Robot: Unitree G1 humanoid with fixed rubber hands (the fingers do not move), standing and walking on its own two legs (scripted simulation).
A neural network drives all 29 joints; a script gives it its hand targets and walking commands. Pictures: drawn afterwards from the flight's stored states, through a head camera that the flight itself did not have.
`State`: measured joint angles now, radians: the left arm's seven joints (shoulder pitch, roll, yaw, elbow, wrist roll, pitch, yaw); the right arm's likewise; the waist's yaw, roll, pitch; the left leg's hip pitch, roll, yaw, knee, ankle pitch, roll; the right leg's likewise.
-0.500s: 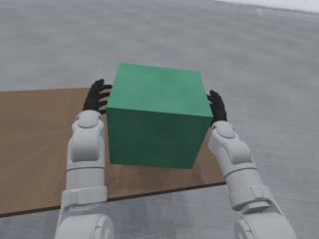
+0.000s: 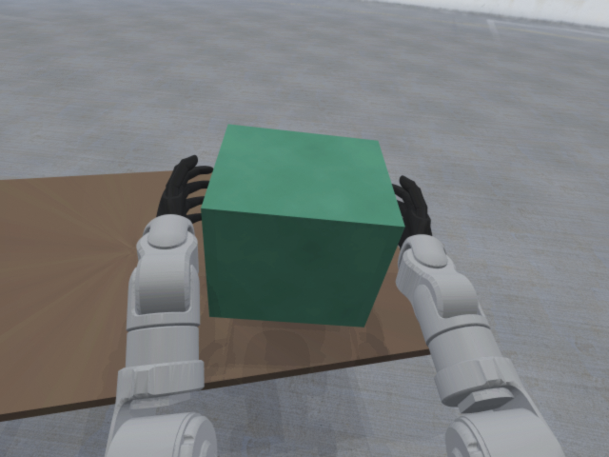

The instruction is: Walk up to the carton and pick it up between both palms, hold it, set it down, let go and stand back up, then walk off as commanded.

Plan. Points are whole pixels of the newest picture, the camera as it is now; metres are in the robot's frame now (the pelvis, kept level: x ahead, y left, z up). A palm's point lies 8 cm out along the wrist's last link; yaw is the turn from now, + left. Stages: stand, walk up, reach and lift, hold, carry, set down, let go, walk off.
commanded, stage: hold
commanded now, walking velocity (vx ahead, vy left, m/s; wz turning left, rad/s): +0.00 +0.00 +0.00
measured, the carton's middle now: (296, 226) +0.39 +0.00 +0.15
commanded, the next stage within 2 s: set down in 1.62 s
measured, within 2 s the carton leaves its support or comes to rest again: neither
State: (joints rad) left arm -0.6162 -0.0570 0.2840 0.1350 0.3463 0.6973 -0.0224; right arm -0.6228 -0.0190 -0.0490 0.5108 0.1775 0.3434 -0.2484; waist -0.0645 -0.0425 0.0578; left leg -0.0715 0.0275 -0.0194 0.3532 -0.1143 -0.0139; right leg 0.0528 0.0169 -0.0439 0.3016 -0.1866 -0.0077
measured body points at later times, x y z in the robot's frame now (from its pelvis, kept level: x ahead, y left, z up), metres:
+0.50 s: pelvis +0.00 +0.00 +0.00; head -0.05 +0.03 +0.45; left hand +0.37 +0.16 +0.20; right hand +0.37 -0.14 +0.18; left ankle +0.06 +0.12 -0.75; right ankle +0.00 -0.11 -0.75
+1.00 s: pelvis +0.00 +0.00 +0.00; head -0.05 +0.03 +0.45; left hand +0.37 +0.15 +0.20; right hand +0.37 -0.15 +0.17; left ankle +0.06 +0.12 -0.75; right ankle +0.00 -0.11 -0.75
